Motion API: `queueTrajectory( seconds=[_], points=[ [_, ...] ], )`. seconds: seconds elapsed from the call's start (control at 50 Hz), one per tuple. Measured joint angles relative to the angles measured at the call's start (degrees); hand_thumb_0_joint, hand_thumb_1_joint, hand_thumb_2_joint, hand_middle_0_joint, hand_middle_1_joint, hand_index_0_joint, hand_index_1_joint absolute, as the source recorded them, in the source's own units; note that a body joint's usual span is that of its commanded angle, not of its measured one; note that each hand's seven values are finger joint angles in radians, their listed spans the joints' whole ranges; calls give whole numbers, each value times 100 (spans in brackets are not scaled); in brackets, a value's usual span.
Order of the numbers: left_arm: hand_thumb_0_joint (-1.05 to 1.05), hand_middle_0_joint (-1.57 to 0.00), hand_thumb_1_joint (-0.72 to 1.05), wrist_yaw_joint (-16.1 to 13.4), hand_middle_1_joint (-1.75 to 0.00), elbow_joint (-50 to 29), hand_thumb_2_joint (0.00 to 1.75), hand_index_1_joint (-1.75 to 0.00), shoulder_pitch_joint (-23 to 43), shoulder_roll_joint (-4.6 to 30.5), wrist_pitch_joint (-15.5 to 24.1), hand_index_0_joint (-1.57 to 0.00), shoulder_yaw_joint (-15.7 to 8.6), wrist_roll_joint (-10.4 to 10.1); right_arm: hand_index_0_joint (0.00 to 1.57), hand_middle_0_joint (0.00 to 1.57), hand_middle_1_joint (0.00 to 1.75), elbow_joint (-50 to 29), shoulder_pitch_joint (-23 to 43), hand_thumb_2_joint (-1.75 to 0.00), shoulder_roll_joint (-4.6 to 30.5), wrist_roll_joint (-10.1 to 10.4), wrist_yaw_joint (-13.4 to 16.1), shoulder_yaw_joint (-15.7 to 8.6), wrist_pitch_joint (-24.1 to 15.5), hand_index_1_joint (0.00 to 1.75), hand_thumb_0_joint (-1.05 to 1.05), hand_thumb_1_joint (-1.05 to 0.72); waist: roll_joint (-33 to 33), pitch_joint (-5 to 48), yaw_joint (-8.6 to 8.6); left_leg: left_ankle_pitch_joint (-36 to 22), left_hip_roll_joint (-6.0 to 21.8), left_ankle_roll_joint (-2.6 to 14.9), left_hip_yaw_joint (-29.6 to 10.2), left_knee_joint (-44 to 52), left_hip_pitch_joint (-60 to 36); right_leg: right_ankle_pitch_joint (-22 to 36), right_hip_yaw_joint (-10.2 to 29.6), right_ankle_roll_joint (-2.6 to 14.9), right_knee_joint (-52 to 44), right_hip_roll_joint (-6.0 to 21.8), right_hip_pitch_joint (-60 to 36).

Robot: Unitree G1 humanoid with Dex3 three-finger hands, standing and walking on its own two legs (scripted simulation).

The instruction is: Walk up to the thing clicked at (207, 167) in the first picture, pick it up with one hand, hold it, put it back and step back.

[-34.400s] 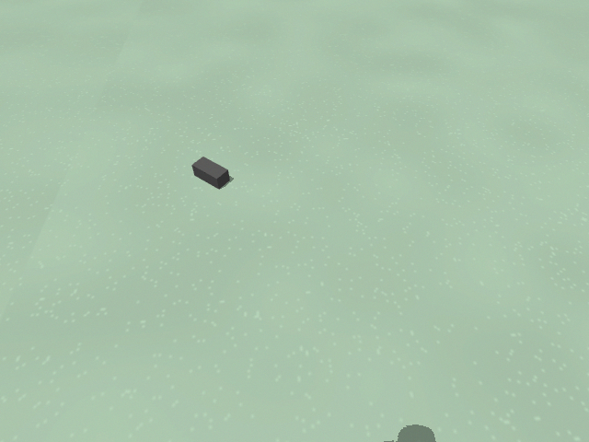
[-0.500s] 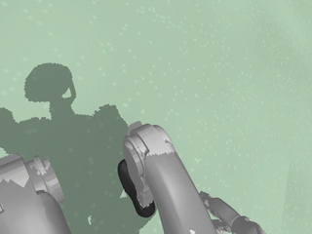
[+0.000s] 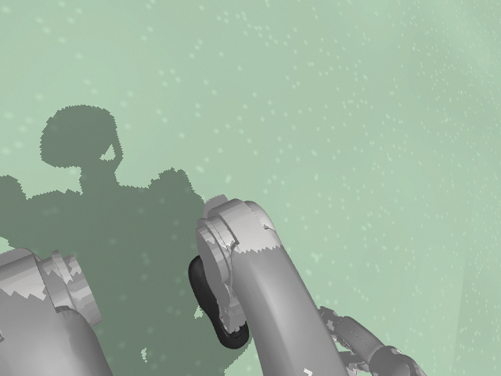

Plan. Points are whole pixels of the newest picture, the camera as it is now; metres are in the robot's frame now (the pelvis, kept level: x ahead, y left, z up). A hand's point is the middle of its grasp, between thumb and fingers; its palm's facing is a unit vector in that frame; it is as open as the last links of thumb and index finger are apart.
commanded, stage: close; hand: left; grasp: from above
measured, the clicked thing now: out of the picture +0.43 +0.34 -0.27
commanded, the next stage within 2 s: settle in 0.68 s
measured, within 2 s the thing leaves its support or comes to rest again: leaves its support in 1.16 s
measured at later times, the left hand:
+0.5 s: hand out of the picture +0.42 +0.33 -0.25, palm faces -0.42 -0.16 -0.89, open 11.1 cm
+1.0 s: hand out of the picture +0.42 +0.34 -0.25, palm faces -0.42 -0.16 -0.89, open 10.9 cm
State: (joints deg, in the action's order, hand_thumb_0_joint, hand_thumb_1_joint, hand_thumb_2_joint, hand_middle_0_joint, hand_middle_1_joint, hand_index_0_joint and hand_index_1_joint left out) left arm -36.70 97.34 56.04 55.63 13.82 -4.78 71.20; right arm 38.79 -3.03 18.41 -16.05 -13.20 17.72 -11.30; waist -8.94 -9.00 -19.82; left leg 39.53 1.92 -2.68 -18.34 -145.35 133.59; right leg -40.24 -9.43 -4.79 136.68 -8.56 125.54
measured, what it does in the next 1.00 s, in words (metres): stands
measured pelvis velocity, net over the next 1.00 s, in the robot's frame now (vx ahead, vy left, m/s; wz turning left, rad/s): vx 0.00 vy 0.00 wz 0.00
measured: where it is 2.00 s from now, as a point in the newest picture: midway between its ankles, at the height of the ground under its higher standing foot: (162, 347)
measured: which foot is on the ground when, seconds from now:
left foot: down 0.00-1.00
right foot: down 0.00-1.00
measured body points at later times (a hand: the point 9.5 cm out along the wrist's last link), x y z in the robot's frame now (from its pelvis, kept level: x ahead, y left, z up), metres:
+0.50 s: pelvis +0.00 +0.00 +0.00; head +0.26 +0.14 +0.34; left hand +0.44 +0.34 -0.20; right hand +0.08 -0.25 -0.07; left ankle +0.07 +0.14 -0.27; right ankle +0.11 -0.12 -0.27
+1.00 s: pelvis +0.00 +0.00 +0.00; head +0.26 +0.14 +0.34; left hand +0.44 +0.34 -0.19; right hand +0.08 -0.24 -0.07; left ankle +0.07 +0.14 -0.27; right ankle +0.11 -0.12 -0.27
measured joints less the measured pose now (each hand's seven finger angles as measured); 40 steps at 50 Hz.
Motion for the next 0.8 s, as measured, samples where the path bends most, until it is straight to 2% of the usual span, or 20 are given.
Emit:
queueTrajectory(
  seconds=[0.32, 0.8],
  points=[
    [0, -42, -13, 34, -84, 23, 75, -81, 14, 16, 1, -47, -26, 40, 20, 20, 30, -28, -7, -90, -32, -22, 42, 58, 53, 30, 0, -90, 9, 30, -16, -9, 1, 5, 9, -17, 18, 9, 2, 23, 20, 8, 18],
    [1, -49, -18, -1, -80, 5, 78, -78, 21, 44, 0, -54, 62, -47, 20, 20, 30, -104, 34, -90, -17, -93, 106, 147, 119, 30, 0, -90, -23, 6, -9, -6, 10, -8, -13, -34, 2, 30, -16, 15, 29, 6, 18]
  ],
)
